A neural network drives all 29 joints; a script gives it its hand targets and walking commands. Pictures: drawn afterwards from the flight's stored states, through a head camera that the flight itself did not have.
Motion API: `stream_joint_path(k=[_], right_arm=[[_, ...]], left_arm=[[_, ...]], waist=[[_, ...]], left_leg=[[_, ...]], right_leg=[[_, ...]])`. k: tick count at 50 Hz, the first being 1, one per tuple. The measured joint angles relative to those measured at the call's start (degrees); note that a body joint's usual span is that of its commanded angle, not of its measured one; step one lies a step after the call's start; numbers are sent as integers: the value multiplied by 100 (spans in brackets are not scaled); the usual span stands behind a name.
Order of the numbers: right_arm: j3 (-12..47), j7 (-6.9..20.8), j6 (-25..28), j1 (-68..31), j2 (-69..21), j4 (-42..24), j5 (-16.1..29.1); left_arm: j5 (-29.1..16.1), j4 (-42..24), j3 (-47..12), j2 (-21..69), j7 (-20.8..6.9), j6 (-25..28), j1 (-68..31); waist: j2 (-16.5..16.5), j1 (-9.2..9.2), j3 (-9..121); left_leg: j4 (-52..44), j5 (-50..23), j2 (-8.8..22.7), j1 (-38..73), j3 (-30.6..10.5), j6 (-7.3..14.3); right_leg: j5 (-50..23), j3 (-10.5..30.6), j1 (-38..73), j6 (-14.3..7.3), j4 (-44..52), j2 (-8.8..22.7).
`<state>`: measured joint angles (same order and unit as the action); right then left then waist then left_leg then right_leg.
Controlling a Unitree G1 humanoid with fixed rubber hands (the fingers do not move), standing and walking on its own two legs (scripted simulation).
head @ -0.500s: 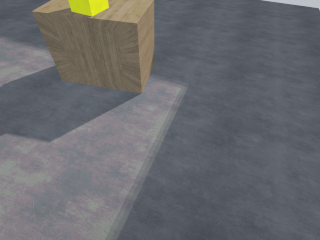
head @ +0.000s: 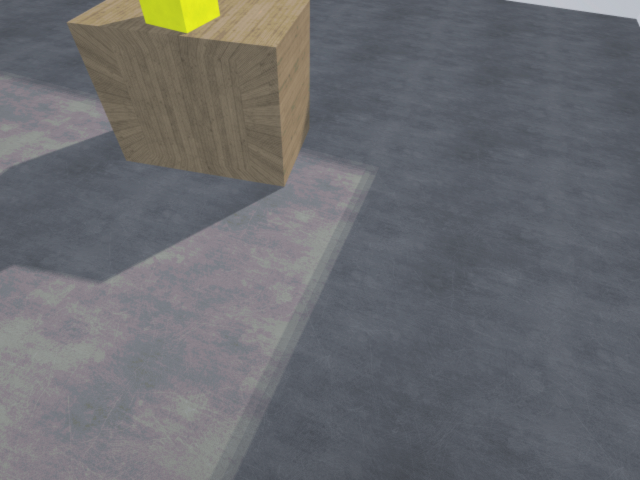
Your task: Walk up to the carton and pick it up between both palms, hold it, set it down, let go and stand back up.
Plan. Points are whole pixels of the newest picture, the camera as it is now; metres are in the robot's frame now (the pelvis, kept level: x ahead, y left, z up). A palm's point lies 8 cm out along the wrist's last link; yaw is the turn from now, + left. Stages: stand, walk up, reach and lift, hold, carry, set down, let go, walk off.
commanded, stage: stand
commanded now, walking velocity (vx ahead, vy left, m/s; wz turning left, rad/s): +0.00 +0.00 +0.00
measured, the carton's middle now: out of the picture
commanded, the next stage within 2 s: none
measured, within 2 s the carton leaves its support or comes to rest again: neither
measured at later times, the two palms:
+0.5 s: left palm out of the picture -0.04 +0.20 -0.15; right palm out of the picture -0.04 -0.19 -0.15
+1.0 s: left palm out of the picture -0.04 +0.20 -0.15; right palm out of the picture -0.03 -0.19 -0.15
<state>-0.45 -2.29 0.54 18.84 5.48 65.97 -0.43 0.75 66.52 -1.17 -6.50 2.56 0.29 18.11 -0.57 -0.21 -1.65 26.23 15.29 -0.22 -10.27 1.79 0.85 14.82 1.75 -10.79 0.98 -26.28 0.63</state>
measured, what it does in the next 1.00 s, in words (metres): stands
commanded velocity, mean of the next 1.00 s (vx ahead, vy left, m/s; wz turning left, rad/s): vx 0.00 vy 0.00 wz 0.00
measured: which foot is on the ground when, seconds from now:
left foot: down 0.00-1.00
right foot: down 0.00-1.00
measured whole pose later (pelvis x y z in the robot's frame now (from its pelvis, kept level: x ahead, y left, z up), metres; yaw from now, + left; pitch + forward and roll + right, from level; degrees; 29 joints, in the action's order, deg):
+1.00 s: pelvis +0.01 +0.01 +0.00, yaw +0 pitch +0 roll +0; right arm -0.4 -2.2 1.2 19.9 4.9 65.2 -0.3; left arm 0.7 66.7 -0.7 -5.7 2.5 0.6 19.2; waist -0.6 -0.3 -1.4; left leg 25.6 15.4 -0.7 -10.2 2.1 1.4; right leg 14.7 2.1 -10.6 1.6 -25.5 1.1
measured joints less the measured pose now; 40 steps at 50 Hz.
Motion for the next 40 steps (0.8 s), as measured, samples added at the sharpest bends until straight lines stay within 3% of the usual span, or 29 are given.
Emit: stream_joint_path(k=[40], right_arm=[[3,8,60,111,-49,-63,5]], left_arm=[[-4,16,33,75,-6,27,85]], waist=[[3,0,33]], left_leg=[[-38,0,-40,-20,28,48]], right_leg=[[-11,27,-20,51,49,41]])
